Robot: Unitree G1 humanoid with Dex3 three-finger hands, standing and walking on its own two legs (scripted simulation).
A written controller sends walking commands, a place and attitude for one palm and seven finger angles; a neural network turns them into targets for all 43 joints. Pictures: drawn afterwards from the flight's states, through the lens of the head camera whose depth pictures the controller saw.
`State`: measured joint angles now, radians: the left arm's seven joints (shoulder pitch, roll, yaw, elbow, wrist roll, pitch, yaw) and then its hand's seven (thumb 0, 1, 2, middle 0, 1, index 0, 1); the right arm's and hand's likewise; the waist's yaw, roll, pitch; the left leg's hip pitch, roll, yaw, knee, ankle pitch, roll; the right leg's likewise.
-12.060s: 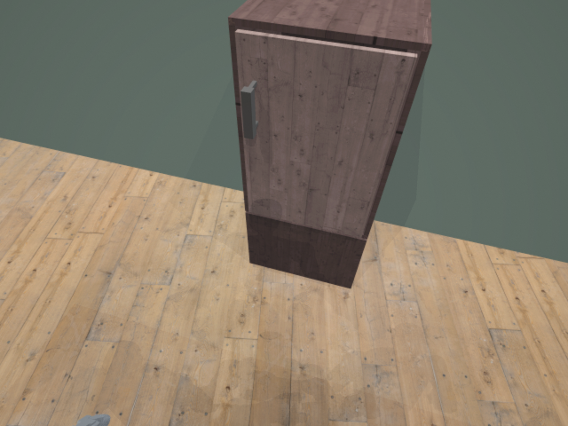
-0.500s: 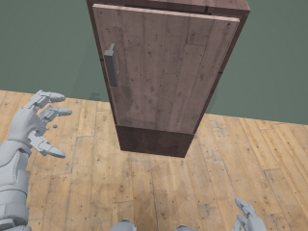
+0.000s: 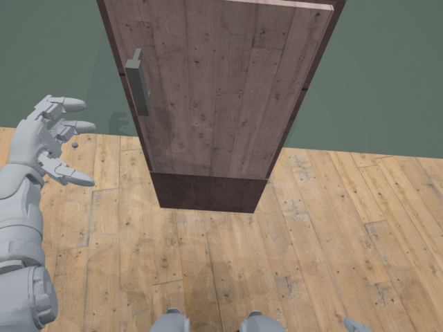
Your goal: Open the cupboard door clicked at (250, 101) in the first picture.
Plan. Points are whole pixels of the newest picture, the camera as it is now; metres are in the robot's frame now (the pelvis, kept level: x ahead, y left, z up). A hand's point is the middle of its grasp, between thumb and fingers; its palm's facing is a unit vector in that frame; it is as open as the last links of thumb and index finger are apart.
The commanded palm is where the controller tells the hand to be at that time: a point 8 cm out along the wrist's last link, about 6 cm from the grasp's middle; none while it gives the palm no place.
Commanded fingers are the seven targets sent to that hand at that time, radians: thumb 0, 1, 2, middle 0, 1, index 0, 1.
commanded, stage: move the hooked fingers beside the handle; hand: left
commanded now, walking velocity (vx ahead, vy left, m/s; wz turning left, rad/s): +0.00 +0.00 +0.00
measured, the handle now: (141, 83) +0.59 +0.17 +0.06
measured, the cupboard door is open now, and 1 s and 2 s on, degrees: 0 0 0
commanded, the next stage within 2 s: slide the fingers in behind the handle in 1.58 s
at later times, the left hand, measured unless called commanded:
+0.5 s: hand (96, 108) +0.50 +0.24 +0.08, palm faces -0.06 -1.00 -0.02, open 14.0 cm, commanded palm +0.49 +0.28 +0.07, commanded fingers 0.00 -0.50 0.30 -0.30 -1.20 -0.30 -1.20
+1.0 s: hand (107, 92) +0.56 +0.23 +0.07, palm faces -0.06 -1.00 -0.01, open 14.0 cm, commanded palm +0.54 +0.27 +0.07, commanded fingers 0.00 -0.50 0.30 -0.30 -1.20 -0.30 -1.20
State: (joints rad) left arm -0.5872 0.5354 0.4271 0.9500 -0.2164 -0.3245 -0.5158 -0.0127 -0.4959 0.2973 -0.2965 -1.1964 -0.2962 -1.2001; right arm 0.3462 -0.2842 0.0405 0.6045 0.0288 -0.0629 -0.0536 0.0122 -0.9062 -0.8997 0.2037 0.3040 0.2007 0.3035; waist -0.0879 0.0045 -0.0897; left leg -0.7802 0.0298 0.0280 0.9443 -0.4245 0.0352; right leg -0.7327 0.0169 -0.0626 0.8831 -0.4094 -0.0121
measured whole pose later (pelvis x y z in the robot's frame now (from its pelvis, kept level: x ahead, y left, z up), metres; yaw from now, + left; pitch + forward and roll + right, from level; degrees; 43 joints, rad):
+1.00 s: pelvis +0.01 +0.01 -0.02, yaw -3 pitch +25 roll -5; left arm -1.05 0.76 0.48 1.27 -0.05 -0.29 -0.43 -0.01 -0.49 0.30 -0.30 -1.20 -0.30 -1.20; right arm 0.44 -0.28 0.07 0.60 -0.02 0.10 -0.02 0.01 -0.91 -0.90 0.20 0.30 0.20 0.30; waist -0.23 0.02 -0.08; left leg -1.02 0.06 0.02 1.04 -0.47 0.05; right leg -0.95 0.05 -0.06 0.93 -0.42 0.00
